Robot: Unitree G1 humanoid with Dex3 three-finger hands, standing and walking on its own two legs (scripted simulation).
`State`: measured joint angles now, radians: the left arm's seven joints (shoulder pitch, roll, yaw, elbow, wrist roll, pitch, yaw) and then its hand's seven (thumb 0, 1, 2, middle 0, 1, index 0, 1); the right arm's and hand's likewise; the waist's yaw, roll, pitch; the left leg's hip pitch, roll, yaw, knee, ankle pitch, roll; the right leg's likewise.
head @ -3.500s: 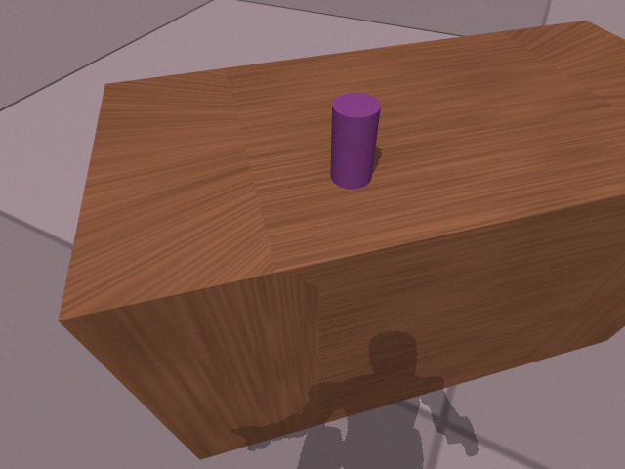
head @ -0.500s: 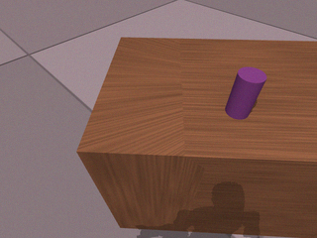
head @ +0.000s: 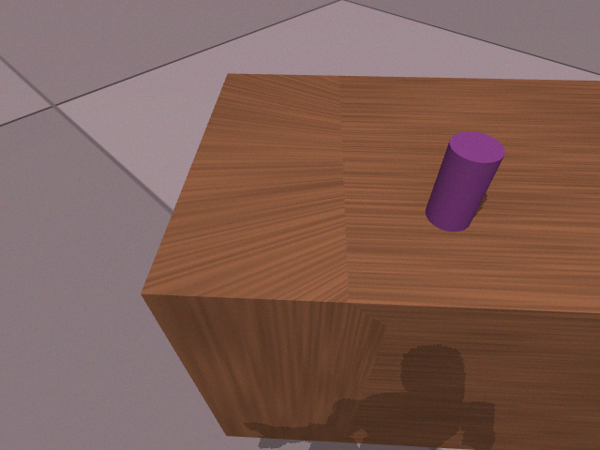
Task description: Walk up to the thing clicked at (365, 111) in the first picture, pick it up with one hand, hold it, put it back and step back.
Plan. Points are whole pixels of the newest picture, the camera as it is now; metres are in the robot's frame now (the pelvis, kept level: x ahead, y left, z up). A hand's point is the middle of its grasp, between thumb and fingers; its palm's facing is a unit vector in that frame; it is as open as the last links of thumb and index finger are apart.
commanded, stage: stand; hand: right
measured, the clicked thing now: (461, 184) +0.49 -0.22 +0.09
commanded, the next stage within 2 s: none
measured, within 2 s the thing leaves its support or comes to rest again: neither
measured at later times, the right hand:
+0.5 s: hand out of the picture +0.07 -0.26 -0.16, palm faces -0.02 +0.94 -0.33, open 7.4 cm
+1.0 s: hand out of the picture +0.07 -0.26 -0.16, palm faces -0.02 +0.94 -0.34, open 7.4 cm
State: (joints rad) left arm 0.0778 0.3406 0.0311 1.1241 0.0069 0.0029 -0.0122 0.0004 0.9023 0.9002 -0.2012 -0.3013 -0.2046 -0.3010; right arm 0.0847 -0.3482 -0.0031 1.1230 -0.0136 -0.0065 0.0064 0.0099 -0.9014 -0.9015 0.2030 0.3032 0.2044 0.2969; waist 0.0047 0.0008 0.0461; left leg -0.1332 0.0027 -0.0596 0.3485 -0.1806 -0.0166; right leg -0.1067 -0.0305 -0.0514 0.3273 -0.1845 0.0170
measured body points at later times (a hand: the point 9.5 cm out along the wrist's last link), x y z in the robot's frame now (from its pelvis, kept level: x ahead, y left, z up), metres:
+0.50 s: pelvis +0.00 +0.00 +0.00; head +0.01 -0.01 +0.45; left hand +0.08 +0.30 -0.13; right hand +0.07 -0.31 -0.14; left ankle +0.01 +0.13 -0.75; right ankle +0.00 -0.13 -0.75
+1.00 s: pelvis +0.01 -0.01 +0.00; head +0.02 -0.01 +0.45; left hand +0.09 +0.29 -0.13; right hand +0.08 -0.31 -0.14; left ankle +0.01 +0.13 -0.75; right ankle +0.00 -0.13 -0.75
